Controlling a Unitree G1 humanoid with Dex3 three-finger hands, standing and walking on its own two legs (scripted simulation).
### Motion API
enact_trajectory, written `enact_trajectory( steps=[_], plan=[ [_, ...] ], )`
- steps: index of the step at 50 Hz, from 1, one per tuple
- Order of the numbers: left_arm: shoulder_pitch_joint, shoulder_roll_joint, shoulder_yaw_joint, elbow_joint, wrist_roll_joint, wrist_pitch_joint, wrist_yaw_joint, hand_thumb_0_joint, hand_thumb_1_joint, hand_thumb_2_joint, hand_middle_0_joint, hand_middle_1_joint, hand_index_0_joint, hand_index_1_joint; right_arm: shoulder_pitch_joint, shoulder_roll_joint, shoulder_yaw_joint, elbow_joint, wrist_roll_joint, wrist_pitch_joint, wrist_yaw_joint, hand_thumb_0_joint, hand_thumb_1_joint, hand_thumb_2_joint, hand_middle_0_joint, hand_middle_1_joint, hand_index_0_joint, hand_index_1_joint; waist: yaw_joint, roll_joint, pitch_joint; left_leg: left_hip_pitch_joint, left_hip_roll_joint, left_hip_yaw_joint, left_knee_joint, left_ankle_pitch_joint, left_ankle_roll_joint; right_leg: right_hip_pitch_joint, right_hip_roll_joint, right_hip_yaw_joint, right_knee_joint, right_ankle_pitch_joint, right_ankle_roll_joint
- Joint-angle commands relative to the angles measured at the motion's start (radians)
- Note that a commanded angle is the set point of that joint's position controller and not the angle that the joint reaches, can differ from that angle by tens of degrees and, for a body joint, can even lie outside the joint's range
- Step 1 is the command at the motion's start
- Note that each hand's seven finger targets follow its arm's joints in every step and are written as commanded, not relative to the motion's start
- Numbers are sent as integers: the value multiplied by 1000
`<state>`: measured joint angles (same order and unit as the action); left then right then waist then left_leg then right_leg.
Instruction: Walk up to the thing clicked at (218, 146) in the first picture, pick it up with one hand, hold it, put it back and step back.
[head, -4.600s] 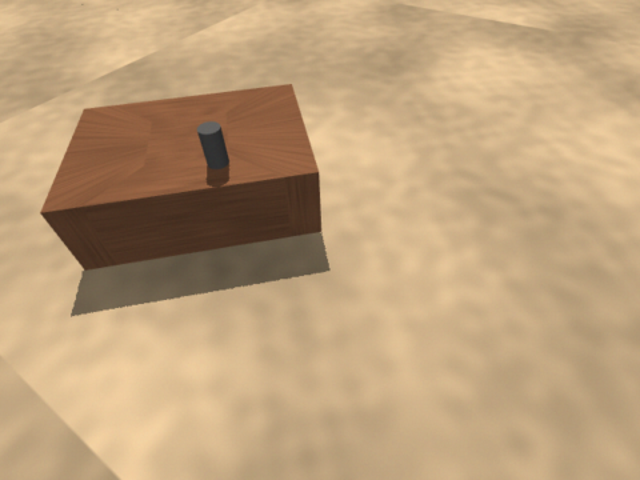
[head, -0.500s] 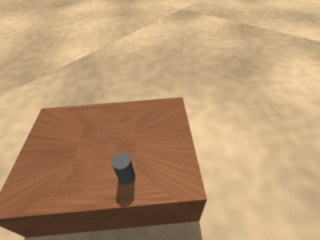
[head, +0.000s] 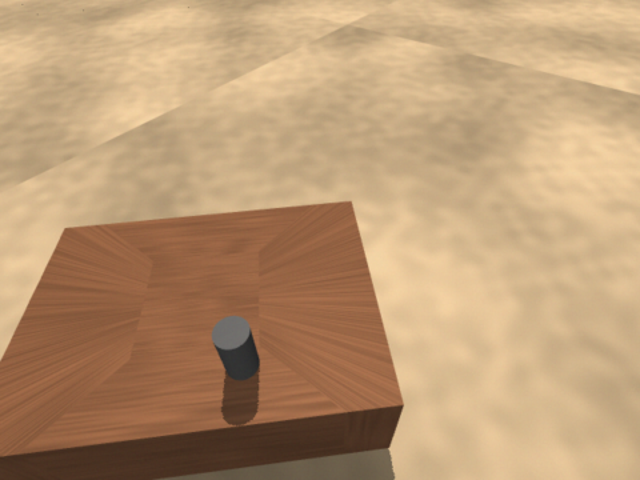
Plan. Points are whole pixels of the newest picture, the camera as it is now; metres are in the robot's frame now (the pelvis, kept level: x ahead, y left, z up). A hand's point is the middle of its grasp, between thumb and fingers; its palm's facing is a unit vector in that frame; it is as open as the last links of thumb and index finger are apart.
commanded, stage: walk up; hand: left
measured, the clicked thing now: (237, 349) +0.51 +0.21 -0.37
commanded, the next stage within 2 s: stand in 0.32 s
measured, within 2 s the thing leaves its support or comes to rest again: neither
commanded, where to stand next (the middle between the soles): +0.05 +0.00 m, yaw +2 degrees
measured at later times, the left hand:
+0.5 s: hand out of the picture +0.09 +0.25 -0.16, palm faces -0.03 -0.94 -0.33, open 7.4 cm
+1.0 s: hand out of the picture +0.09 +0.25 -0.16, palm faces -0.02 -0.94 -0.33, open 7.4 cm
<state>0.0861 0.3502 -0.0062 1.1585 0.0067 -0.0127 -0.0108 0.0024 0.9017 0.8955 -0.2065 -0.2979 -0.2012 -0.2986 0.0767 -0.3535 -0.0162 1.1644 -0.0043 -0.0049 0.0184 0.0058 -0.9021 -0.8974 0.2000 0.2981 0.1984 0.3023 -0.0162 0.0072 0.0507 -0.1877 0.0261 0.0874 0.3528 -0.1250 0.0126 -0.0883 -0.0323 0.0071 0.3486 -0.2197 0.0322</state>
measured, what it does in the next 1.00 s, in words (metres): stands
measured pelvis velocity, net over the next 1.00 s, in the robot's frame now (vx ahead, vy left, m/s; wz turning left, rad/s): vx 0.02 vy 0.00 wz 0.01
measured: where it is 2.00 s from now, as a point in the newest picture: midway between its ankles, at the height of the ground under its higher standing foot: outside the picture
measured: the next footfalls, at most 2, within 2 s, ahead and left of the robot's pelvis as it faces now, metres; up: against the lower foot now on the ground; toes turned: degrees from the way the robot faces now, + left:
none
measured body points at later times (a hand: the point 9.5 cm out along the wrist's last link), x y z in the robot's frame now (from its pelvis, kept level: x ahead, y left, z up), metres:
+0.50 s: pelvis +0.01 +0.00 +0.00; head +0.02 +0.00 +0.45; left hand +0.10 +0.30 -0.13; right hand +0.10 -0.30 -0.13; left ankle +0.04 +0.11 -0.75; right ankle -0.02 -0.14 -0.75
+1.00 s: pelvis +0.02 +0.00 +0.00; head +0.02 +0.01 +0.45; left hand +0.09 +0.30 -0.13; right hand +0.10 -0.30 -0.13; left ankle +0.04 +0.11 -0.75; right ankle -0.02 -0.14 -0.75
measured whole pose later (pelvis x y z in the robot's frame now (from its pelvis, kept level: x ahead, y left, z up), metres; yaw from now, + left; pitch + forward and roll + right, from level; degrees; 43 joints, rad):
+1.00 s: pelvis +0.02 +0.00 +0.00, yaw +0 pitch -2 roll +0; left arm 0.12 0.35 0.00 1.13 0.01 -0.01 -0.01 0.00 0.90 0.90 -0.21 -0.30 -0.20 -0.30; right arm 0.07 -0.34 -0.01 1.15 0.00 -0.01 0.01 0.01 -0.90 -0.90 0.20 0.30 0.20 0.30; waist -0.01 0.00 0.05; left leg -0.15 0.01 0.08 0.32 -0.14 0.02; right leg -0.04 -0.04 0.00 0.29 -0.22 0.04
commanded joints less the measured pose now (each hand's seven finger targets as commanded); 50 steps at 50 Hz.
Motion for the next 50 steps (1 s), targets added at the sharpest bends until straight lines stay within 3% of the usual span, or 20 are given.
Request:
enact_trajectory(
  steps=[1, 5, 11, 18, 22, 25, 28, 37, 42, 50],
  plan=[
    [-54, 214, 39, -57, 2, -19, 17, 0, 900, 900, -200, -300, -200, -300, -60, -213, -36, -63, -3, -26, -13, 0, -900, -900, 200, 300, 200, 300, 6, 0, -77, 81, 117, -139, -77, -41, 10, -65, -92, 65, -79, 103, -50],
    [-58, 218, 42, -56, 5, -18, 18, 0, 900, 900, -200, -300, -200, -300, -55, -211, -38, -62, -2, -23, -14, 0, -900, -900, 200, 300, 200, 300, 1, -25, -79, 91, 114, -133, -70, -25, 10, -67, -95, 67, -85, 110, -49],
    [-44, 217, 43, -56, 3, -20, 21, 0, 900, 900, -200, -300, -200, -300, -57, -201, -37, -62, -1, -20, -14, 0, -900, -900, 200, 300, 200, 300, 7, -27, -101, 137, 116, -122, -45, 89, 8, -64, -101, 65, -88, 153, -45],
    [-29, 209, 41, -58, 3, -19, 22, 0, 900, 900, -200, -300, -200, -300, -63, -202, -33, -62, -4, -26, -18, 0, -900, -900, 200, 300, 200, 300, 6, -27, -85, 129, 131, -141, -60, 128, 7, -54, -106, 62, -99, 120, -35],
    [-14, 206, 43, -64, 6, -19, 22, 0, 900, 900, -200, -300, -200, -300, -65, -206, -33, -65, -3, -27, -19, 0, -900, -900, 200, 300, 200, 300, 8, -5, -89, 138, 128, -134, -59, 115, 8, -54, -111, 65, -115, 127, -37],
    [-20, 212, 45, -68, 4, -19, 21, 0, 900, 900, -200, -300, -200, -300, -67, -199, -30, -67, -3, -32, -20, 0, -900, -900, 200, 300, 200, 300, 8, -3, -97, 139, 129, -133, -57, 160, 7, -33, -113, 63, -107, 156, -38],
    [-19, 209, 47, -72, 6, -17, 21, 0, 900, 900, -200, -300, -200, -300, -56, -198, -29, -67, -2, -31, -22, 0, -900, -900, 200, 300, 200, 300, 5, 5, -87, 127, 125, -133, -70, 107, 5, -36, -113, 64, -117, 125, -40],
    [-13, 204, 46, -82, 7, -16, 20, 0, 900, 900, -200, -300, -200, -300, -62, -203, -30, -75, -3, -35, -24, 0, -900, -900, 200, 300, 200, 300, 10, -6, -109, 161, 133, -129, -52, 205, 8, -26, -115, 56, -106, 174, -40],
    [-7, 202, 44, -81, 5, -15, 18, 0, 900, 900, -200, -300, -200, -300, -61, -206, -30, -73, -2, -33, -23, 0, -900, -900, 200, 300, 200, 300, 9, -12, -82, 138, 127, -131, -62, 139, 7, -33, -114, 58, -120, 130, -42],
    [-1, 206, 47, -84, 8, -11, 19, 0, 900, 900, -200, -300, -200, -300, -53, -205, -30, -74, -3, -31, -23, 0, -900, -900, 200, 300, 200, 300, 12, -13, -86, 146, 129, -136, -69, 121, 11, -33, -114, 51, -115, 115, -46]
  ],
)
